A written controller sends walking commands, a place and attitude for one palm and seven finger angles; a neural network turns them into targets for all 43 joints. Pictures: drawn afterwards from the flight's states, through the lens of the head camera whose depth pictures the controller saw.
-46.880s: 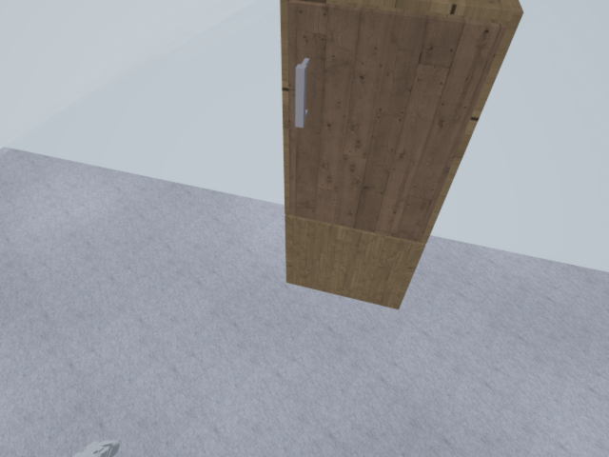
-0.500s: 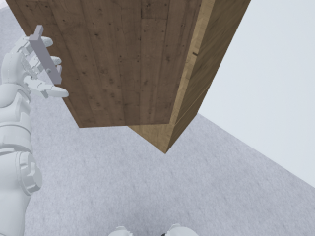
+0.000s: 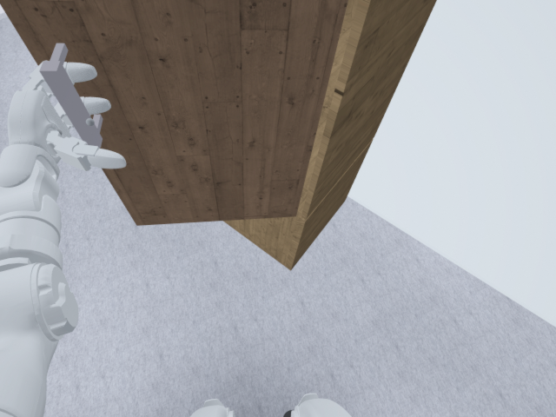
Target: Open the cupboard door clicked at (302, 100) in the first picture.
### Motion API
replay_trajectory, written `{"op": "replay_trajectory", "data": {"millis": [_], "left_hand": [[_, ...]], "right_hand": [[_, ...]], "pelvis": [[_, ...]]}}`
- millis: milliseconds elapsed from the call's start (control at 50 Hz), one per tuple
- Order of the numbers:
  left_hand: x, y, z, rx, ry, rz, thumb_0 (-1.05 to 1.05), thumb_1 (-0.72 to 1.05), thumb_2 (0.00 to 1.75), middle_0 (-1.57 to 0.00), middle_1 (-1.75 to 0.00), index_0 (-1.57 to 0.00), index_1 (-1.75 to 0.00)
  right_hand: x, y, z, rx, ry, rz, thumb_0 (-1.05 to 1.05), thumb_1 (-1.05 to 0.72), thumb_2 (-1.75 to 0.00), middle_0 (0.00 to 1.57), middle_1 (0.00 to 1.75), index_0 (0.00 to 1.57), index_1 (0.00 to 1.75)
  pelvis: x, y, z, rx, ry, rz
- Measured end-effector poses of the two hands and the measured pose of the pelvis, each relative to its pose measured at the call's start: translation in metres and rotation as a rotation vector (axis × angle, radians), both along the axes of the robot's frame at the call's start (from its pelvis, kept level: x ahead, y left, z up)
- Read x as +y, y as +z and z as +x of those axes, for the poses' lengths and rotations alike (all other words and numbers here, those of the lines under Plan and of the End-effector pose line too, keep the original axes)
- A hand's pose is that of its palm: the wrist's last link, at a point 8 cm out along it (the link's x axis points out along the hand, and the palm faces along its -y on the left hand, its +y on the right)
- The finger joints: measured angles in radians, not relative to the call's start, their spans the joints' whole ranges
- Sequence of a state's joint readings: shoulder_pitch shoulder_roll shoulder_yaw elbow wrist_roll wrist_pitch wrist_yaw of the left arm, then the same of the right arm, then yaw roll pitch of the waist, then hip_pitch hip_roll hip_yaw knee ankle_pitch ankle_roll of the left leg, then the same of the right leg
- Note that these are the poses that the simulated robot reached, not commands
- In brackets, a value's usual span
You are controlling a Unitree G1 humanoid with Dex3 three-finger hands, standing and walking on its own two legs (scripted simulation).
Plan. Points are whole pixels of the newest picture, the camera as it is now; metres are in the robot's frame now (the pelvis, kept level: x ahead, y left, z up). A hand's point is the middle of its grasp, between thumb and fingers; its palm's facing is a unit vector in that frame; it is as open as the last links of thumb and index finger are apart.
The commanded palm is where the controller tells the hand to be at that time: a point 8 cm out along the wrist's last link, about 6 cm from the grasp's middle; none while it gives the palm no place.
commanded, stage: close the thumb around the handle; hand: left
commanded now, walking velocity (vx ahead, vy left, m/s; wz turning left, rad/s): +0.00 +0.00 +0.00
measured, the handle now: (78, 99) +0.55 +0.25 +0.11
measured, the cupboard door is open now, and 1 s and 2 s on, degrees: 43 43 83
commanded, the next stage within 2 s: pull the door open along its arc in 0.76 s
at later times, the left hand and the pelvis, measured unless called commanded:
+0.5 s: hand (89, 123) +0.49 +0.22 +0.12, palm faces +0.03 -1.00 -0.01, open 8.8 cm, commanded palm +0.47 +0.27 +0.11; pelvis +0.00 +0.00 +0.00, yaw +0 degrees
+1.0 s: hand (91, 124) +0.50 +0.22 +0.11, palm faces +0.01 -1.00 +0.00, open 5.3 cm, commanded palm +0.46 +0.27 +0.11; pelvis +0.00 +0.00 +0.00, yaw +0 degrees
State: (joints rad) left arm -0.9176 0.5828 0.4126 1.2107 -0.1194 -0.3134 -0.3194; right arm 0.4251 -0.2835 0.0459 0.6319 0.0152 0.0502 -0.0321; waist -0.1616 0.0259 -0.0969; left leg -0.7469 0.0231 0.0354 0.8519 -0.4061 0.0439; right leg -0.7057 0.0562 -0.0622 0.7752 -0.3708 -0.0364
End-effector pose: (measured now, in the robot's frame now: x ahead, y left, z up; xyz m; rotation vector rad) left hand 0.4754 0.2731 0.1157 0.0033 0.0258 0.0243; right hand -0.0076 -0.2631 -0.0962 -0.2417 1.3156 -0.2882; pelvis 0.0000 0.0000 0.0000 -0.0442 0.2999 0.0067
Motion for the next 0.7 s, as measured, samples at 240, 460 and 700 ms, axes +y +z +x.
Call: {"op": "replay_trajectory", "data": {"millis": [240,460,700], "left_hand": [[-0.003,0.003,-0.003,-0.006,0.013,0.005,-0.01,-0.37,0.35,-0.30,-1.22,-0.30,-1.21],[-0.002,0.003,-0.006,-0.010,0.007,0.003,-0.01,0.15,0.58,-0.33,-1.27,-0.33,-1.27],[0.004,0.000,-0.002,-0.004,-0.004,0.002,0.01,0.73,0.83,-0.38,-1.33,-0.39,-1.33]], "right_hand": [[-0.001,-0.001,0.004,0.000,0.003,0.009,0.01,-0.90,-0.90,0.20,0.30,0.20,0.30],[-0.003,0.001,0.015,-0.027,0.010,0.006,0.01,-0.90,-0.90,0.20,0.30,0.20,0.30],[-0.003,0.002,0.013,-0.020,0.011,-0.009,0.01,-0.90,-0.90,0.20,0.30,0.20,0.30]], "pelvis": [[-0.001,0.002,0.003,-0.007,0.004,0.002],[-0.002,0.002,0.005,-0.014,0.003,0.003],[0.000,0.001,0.003,-0.004,0.005,-0.001]]}}
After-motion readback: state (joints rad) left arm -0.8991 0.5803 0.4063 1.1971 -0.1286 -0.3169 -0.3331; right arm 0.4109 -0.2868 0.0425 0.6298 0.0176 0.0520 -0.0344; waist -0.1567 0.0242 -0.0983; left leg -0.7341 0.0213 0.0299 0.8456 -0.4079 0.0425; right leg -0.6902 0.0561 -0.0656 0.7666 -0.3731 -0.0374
